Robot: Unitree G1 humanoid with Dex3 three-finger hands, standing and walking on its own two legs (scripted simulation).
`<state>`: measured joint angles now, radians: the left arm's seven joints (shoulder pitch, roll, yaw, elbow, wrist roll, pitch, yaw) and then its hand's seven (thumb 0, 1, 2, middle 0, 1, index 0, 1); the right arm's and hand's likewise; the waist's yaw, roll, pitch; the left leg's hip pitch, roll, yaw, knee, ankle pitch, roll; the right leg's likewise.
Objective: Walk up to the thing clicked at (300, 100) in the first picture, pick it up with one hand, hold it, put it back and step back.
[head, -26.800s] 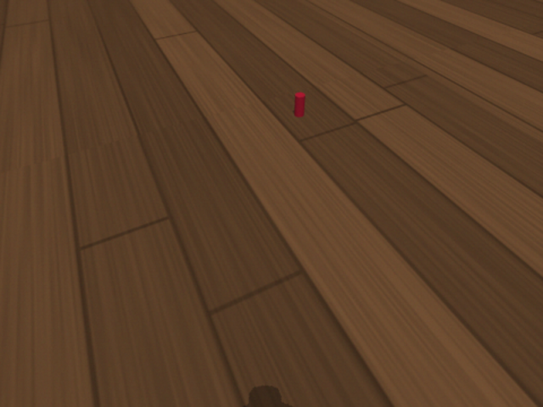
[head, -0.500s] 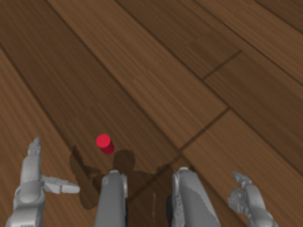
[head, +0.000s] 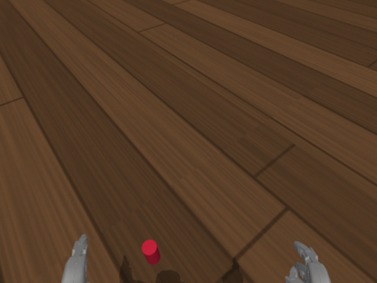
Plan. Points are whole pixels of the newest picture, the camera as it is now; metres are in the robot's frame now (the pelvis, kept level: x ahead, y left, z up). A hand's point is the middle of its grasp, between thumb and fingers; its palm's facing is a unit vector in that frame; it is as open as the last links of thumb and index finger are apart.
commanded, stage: home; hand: left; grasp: from the side
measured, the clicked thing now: (151, 252) +0.40 +0.18 -0.64
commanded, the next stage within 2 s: stand in 1.76 s
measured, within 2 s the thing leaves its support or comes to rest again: neither
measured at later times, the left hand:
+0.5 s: hand out of the picture +0.17 +0.17 -0.04, palm faces +0.12 -0.95 -0.29, open 17.5 cm
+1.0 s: hand out of the picture +0.16 +0.16 -0.04, palm faces +0.12 -0.95 -0.28, open 17.5 cm
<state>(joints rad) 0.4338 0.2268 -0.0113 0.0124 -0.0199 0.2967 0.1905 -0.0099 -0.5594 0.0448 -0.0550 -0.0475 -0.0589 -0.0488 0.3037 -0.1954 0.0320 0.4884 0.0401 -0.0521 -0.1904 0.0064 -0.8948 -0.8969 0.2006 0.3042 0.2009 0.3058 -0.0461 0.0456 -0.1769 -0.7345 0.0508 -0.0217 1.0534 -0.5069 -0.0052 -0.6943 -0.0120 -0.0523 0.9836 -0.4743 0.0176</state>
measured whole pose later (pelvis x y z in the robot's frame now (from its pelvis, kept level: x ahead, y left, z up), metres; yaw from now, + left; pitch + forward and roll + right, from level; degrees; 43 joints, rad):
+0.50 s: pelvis +0.00 -0.01 +0.01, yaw +1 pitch +7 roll -2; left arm 0.47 0.21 -0.01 -0.01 -0.01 0.28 0.14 -0.01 -0.56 0.05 -0.05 -0.05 -0.06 -0.05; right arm 0.29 -0.21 0.03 0.51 0.02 -0.11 -0.18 0.01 -0.90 -0.90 0.20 0.30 0.20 0.31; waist -0.03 0.04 -0.12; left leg -0.62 0.05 -0.03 0.96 -0.47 -0.02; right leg -0.59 -0.01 -0.07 0.91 -0.45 0.00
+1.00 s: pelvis -0.01 -0.02 +0.01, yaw +1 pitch +6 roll -2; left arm 0.46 0.20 -0.01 0.01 -0.01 0.26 0.13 -0.01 -0.56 0.05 -0.05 -0.05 -0.06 -0.05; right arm 0.28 -0.20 0.03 0.52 0.02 -0.13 -0.18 0.01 -0.90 -0.90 0.20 0.30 0.20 0.31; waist -0.03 0.03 -0.11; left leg -0.62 0.05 -0.03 0.95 -0.45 -0.03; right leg -0.59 -0.01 -0.07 0.91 -0.44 -0.01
